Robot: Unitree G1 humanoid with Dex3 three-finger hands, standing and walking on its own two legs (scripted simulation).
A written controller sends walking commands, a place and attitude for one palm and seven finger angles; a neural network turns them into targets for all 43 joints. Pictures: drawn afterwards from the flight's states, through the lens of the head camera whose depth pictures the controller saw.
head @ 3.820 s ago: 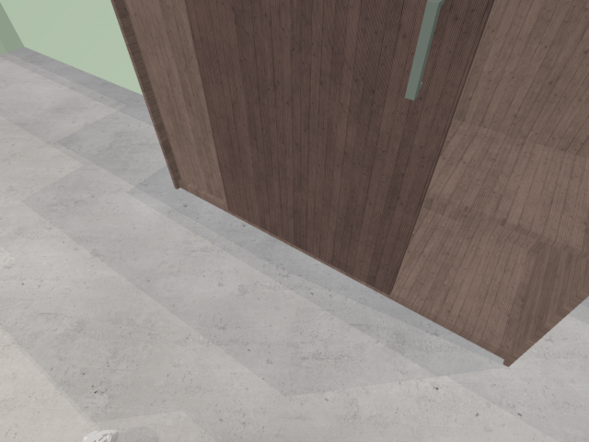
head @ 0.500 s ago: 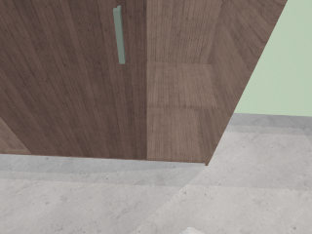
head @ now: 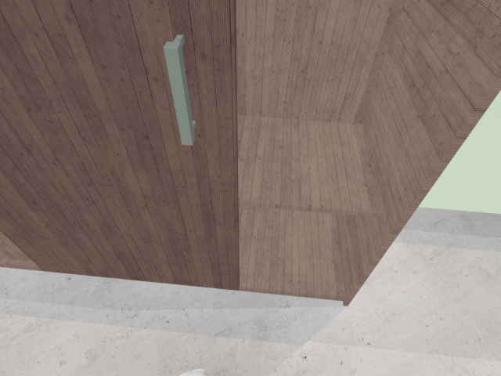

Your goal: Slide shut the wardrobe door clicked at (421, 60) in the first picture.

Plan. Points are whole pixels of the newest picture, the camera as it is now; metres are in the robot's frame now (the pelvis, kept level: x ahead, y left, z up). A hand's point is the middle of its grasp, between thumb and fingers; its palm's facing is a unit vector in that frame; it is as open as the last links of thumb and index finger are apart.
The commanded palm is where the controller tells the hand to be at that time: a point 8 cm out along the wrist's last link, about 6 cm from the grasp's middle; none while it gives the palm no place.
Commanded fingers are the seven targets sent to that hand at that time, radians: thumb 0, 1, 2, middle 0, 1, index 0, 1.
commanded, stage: come to a stop and stand still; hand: left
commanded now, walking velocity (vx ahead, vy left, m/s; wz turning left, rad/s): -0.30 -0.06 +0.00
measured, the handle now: (184, 93) +0.53 +0.16 +0.18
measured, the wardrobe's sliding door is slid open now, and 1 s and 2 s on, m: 0.43 0.43 0.43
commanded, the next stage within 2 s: look again from close up in 1.70 s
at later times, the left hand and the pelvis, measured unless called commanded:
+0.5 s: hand out of the picture +0.03 +0.17 -0.17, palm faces +0.03 -0.96 -0.29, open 7.4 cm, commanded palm none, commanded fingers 0.00 0.90 0.90 -0.20 -0.30 -0.20 -0.30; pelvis +0.00 -0.03 -0.01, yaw -1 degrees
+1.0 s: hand out of the picture +0.00 +0.12 -0.17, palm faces +0.04 -0.98 -0.20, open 7.3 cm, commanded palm none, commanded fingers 0.00 0.90 0.90 -0.20 -0.30 -0.20 -0.30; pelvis +0.00 -0.05 +0.00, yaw -1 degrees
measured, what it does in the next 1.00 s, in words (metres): steps on the spot: left foot, then right foot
